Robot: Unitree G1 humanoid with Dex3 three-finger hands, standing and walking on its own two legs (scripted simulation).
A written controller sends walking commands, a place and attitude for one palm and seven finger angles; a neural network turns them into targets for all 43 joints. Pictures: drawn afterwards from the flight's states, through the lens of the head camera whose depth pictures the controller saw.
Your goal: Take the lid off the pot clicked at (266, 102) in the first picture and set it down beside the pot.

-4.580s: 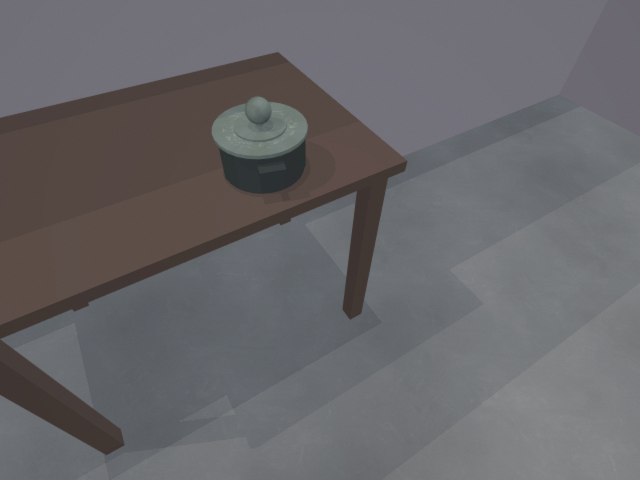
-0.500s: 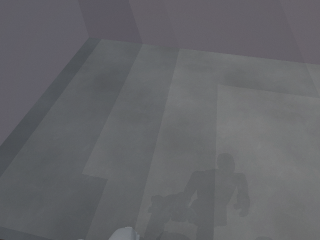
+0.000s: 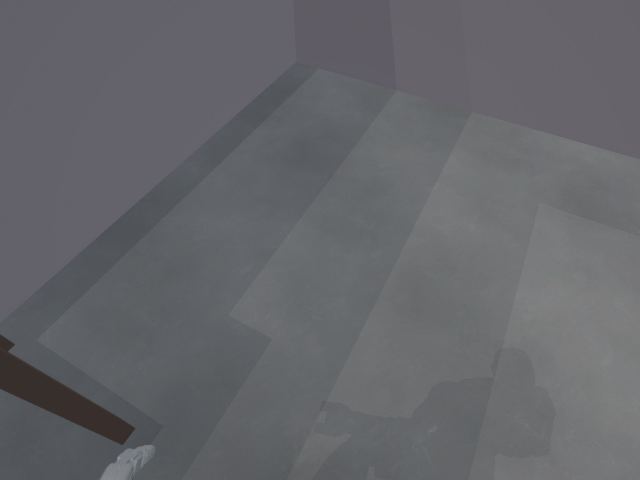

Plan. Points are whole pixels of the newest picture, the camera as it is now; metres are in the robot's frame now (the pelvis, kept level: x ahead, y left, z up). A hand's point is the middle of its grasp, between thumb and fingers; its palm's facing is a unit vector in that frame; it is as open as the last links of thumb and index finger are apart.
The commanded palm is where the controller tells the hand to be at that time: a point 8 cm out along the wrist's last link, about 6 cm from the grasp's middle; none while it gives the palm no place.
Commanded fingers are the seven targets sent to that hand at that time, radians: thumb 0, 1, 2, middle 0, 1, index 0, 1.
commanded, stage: turn to face it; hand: left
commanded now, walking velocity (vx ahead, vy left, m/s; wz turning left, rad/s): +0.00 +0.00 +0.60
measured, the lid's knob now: out of the picture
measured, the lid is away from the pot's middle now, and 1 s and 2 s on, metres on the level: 0.00 0.00 0.00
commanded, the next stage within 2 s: take the last steps up to it in 1.70 s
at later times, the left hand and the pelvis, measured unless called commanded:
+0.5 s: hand out of the picture -0.03 +0.24 -0.18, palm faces +0.34 -0.91 -0.26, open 7.4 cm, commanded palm none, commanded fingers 0.00 0.90 0.90 -0.20 -0.30 -0.20 -0.30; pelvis +0.00 +0.02 -0.01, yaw +18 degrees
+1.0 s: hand out of the picture -0.02 +0.21 -0.13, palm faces +0.57 -0.76 -0.31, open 7.4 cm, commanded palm none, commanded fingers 0.00 0.90 0.90 -0.20 -0.30 -0.20 -0.30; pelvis +0.02 -0.02 +0.01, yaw +37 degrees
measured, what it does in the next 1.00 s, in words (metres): steps on the spot, turning left: right foot, then left foot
